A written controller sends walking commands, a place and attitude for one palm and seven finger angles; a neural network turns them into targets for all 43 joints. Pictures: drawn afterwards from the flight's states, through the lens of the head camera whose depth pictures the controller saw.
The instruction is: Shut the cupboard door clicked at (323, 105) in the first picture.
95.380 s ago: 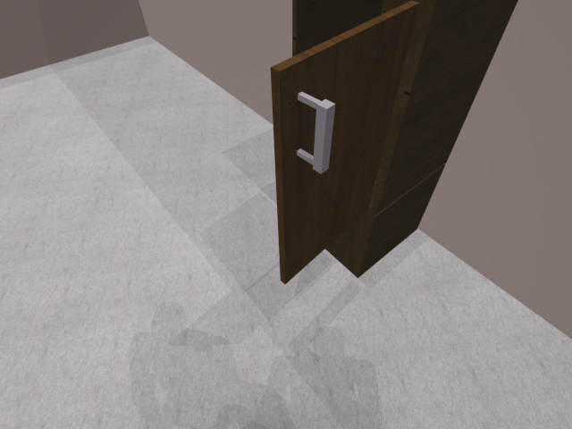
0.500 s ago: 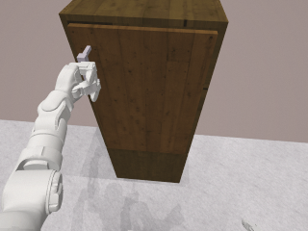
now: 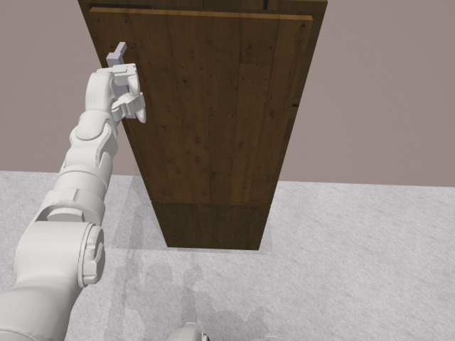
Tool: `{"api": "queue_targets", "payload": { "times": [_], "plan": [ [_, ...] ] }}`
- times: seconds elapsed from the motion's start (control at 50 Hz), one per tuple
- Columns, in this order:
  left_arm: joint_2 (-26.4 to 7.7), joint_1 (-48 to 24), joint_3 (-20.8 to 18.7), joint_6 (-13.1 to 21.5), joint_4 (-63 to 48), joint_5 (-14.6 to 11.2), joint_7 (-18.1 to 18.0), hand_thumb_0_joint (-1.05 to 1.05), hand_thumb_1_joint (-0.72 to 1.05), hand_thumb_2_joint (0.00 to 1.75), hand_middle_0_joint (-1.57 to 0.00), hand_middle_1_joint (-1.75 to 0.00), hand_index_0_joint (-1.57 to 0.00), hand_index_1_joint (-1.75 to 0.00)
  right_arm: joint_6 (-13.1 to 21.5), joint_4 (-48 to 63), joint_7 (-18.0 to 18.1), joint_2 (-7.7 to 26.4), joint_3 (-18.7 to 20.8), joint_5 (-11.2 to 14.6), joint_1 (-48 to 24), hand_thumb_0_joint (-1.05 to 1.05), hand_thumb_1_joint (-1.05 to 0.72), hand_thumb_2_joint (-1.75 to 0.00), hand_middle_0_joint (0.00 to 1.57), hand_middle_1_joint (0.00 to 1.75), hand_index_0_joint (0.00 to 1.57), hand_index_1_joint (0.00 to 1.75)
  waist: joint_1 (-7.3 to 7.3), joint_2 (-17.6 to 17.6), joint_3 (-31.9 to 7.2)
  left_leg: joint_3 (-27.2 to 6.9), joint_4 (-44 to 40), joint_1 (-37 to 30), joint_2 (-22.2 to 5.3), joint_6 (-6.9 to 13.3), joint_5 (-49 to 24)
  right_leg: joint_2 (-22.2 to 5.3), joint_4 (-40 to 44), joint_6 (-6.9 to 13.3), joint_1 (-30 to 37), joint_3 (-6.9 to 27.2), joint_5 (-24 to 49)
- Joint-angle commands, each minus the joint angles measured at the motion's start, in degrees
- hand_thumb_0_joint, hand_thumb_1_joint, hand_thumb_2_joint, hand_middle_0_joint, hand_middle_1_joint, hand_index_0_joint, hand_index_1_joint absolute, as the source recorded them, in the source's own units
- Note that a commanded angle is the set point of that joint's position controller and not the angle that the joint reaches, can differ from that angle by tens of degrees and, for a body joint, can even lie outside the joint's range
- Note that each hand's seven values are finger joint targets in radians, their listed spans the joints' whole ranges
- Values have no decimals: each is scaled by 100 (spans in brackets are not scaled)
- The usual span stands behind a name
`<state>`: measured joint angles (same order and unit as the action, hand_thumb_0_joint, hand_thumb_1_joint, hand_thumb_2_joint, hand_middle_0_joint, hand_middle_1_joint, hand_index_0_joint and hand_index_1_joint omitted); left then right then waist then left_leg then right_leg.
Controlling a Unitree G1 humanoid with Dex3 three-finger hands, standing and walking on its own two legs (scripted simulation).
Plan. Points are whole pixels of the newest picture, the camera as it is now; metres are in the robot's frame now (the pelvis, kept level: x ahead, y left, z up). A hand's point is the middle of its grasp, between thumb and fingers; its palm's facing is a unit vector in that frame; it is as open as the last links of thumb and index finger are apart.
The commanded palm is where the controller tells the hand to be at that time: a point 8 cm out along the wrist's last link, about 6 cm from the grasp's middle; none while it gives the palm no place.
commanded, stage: pull the fist back off the door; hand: left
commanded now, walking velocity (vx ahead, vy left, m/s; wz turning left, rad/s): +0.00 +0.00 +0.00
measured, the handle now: (126, 81) +0.54 +0.20 +0.16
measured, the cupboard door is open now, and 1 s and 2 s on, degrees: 0 0 0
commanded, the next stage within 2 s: draw the hand back to the body in 0.70 s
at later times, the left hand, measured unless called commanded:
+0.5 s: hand (151, 115) +0.45 +0.14 +0.16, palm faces -0.02 -1.00 +0.00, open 3.1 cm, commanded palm +0.41 +0.19 +0.17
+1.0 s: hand (142, 129) +0.40 +0.14 +0.18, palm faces -0.01 -1.00 -0.05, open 3.1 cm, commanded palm +0.37 +0.20 +0.18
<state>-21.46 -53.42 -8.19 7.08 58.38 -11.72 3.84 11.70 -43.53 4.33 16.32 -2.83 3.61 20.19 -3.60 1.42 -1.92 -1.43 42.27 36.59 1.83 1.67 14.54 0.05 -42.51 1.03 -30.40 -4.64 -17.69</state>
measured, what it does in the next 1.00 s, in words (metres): shifts its weight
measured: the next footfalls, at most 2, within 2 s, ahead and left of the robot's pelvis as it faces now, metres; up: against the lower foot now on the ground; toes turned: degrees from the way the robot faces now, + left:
none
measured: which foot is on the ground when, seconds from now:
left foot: down 0.00-1.00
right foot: down 0.00-1.00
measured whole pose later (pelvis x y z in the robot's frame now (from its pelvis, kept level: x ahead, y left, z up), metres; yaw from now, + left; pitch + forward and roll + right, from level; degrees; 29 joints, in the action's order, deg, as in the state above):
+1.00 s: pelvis +0.11 -0.02 +0.02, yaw -2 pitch +0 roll +0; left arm -13.7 -1.6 -9.0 -10.8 -5.6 -13.3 8.3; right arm 6.0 -31.7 3.6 13.5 -3.9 3.5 8.3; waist 3.1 2.7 -4.7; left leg -1.1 32.8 15.7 1.8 1.1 17.3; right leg 1.4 -31.4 2.0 -9.7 -1.8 -22.0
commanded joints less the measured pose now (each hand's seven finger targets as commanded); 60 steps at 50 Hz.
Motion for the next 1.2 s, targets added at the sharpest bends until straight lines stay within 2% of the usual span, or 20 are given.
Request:
{"api": "queue_targets", "payload": {
  "times": [0.0,0.06,0.14,0.26,0.36,0.42,0.44,0.5,0.54,0.6,0.64,0.7,0.76,0.8,0.86,0.9,0.98,1.0,1.06,1.18],
  "plan": [
    [-744,-3207,-104,351,-1009,190,21,0,90,90,-130,-150,-130,-150,252,632,-6,873,343,-36,165,0,-90,-90,20,30,20,30,-507,-117,-1751,-466,-887,-1607,-206,-18,1595,88,1000,-47,-315,370,-869],
    [-783,-3201,-68,410,-1001,220,184,0,90,90,-130,-150,-130,-150,217,724,-14,859,329,-12,76,0,-90,-90,20,30,20,30,-501,-24,-1524,-390,-878,-1463,-200,-29,1701,74,1063,-45,-348,426,-1101],
    [-1398,-2799,-798,503,-1057,94,226,0,90,90,-130,-150,-130,-150,186,870,-32,829,328,-30,-34,0,-90,-90,20,30,20,30,-201,100,-1715,-330,-869,-1289,-187,-46,1632,57,1071,-20,15,506,-1219],
    [-1289,-1854,-837,618,-1642,193,210,0,90,90,-130,-150,-130,-150,141,1152,-88,765,369,-25,-154,0,-90,-90,20,30,20,30,-17,-33,-1585,-269,-947,-1306,-228,-5,1659,98,1073,-28,146,487,-1290],
    [-810,-829,-637,493,-3030,14,253,0,90,90,-130,-150,-130,-150,162,1456,-85,704,402,36,-441,0,-90,-90,20,30,20,30,196,188,-1810,-306,-1133,-1978,-288,6,1365,164,1122,14,348,405,-840],
    [-719,-264,-634,328,-3649,-73,199,0,90,90,-130,-150,-130,-150,164,1526,-49,653,369,51,-621,0,-90,-90,20,30,20,30,235,-179,-1422,-234,-1205,-1969,-276,53,1336,173,1337,-27,452,439,-983],
    [-753,-43,-709,269,-3879,-82,175,0,90,90,-130,-150,-130,-150,166,1547,-43,643,365,53,-704,0,-90,-90,20,30,20,30,298,-109,-1308,-201,-1232,-1979,-264,53,1308,167,1382,-23,479,457,-985],
    [-832,724,-836,148,-4815,-58,112,0,90,90,-130,-150,-130,-150,194,1649,-48,609,344,27,-863,0,-90,-90,20,30,20,30,462,113,-1388,-122,-1220,-2297,-251,71,449,163,1381,22,855,413,-251],
    [-619,1498,-746,15,-5457,-71,144,0,90,90,-130,-150,-130,-150,199,1749,-80,538,320,19,-991,0,-90,-90,20,30,20,30,556,232,-1611,-52,-1184,-2618,-245,49,-353,148,1306,43,1098,359,505],
    [-254,2373,-544,-290,-6161,-174,253,0,90,90,-130,-150,-130,-150,201,1845,-108,478,323,39,-1096,0,-90,-90,20,30,20,30,549,23,-1591,21,-1091,-2877,-243,56,-1152,155,1282,21,1355,311,1394],
    [-268,2647,-611,-580,-6479,-231,321,0,90,90,-130,-150,-130,-150,152,1831,-110,473,316,57,-1135,0,-90,-90,20,30,20,30,509,-76,-1538,63,-1045,-2956,-212,57,-1519,144,1281,-23,1442,305,1956],
    [174,2769,-209,-975,-6915,-251,370,0,90,90,-130,-150,-130,-150,80,1858,-88,442,284,65,-1183,0,-90,-90,20,30,20,30,355,-86,-1285,63,-981,-3081,-199,64,-1858,156,1313,-58,1368,249,2287],
    [70,2772,-316,-1245,-7109,-240,348,0,90,90,-130,-150,-130,-150,-39,1816,-49,435,261,44,-1249,0,-90,-90,20,30,20,30,313,-182,-1161,13,-997,-3140,-167,53,-1840,138,1359,-55,1353,239,2370],
    [36,2685,-236,-1288,-7371,-158,340,0,90,90,-130,-150,-130,-150,-125,1826,-21,441,254,23,-1285,0,-90,-90,20,30,20,30,290,49,-1283,14,-956,-3295,-156,64,-1993,122,1335,-40,1394,259,2426],
    [44,3028,-279,-1291,-7782,-139,355,0,90,90,-130,-150,-130,-150,-214,1914,-33,359,212,-18,-1375,0,-90,-90,20,30,20,30,411,285,-1648,-9,-972,-3563,-153,29,-2539,80,1277,10,1678,241,2793],
    [-357,3547,-714,-1322,-7676,-186,383,0,90,90,-130,-150,-130,-150,-309,1896,-23,408,216,-37,-1355,0,-90,-90,20,30,20,30,500,59,-1700,12,-971,-3490,-164,42,-2669,82,1298,-6,1873,260,3052],
    [-172,4029,-784,-1486,-7701,-302,509,0,90,90,-130,-150,-130,-150,-461,2002,-49,313,165,-18,-1558,0,-90,-90,20,30,20,30,560,-93,-1451,74,-1109,-3340,-150,20,-2598,48,1358,-26,2035,226,3291],
    [-403,4468,-1067,-1537,-7565,-349,530,0,90,90,-130,-150,-130,-150,-485,2022,-41,355,188,-26,-1557,0,-90,-90,20,30,20,30,646,-292,-1349,84,-1117,-3221,-157,41,-2530,37,1396,-71,2106,245,3449],
    [-422,4695,-1229,-1679,-7663,-462,668,0,90,90,-130,-150,-130,-150,-576,2079,-32,336,157,7,-1655,0,-90,-90,20,30,20,30,623,-413,-1202,136,-1199,-3067,-124,40,-2289,-6,1443,-134,2177,268,3655],
    [-554,4505,-1277,-1383,-8311,-599,846,0,90,90,-130,-150,-130,-150,-413,2118,40,337,171,7,-1733,0,-90,-90,20,30,20,30,566,179,-1075,136,-1222,-3180,-89,56,-1814,45,1541,-109,1917,324,2829]
  ]
}}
